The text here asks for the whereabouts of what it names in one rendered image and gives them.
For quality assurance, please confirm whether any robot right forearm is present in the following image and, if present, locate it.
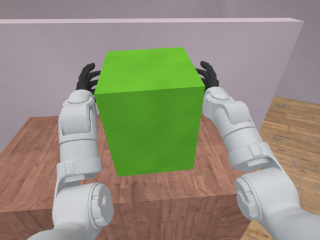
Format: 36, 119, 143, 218
202, 86, 300, 204

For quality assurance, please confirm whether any pedestal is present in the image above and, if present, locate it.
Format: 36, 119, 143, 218
0, 110, 256, 240

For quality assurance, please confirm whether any robot left upper arm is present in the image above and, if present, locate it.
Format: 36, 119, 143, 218
27, 182, 114, 240

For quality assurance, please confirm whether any left robot hand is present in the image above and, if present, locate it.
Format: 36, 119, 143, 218
76, 63, 101, 103

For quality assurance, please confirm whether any robot right upper arm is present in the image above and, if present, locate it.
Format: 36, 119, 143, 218
234, 167, 320, 240

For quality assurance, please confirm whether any robot left forearm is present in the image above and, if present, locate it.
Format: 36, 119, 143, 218
52, 89, 103, 225

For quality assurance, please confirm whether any right robot hand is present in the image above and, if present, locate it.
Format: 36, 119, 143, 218
195, 61, 219, 95

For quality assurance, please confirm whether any carton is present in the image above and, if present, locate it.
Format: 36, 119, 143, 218
94, 47, 205, 177

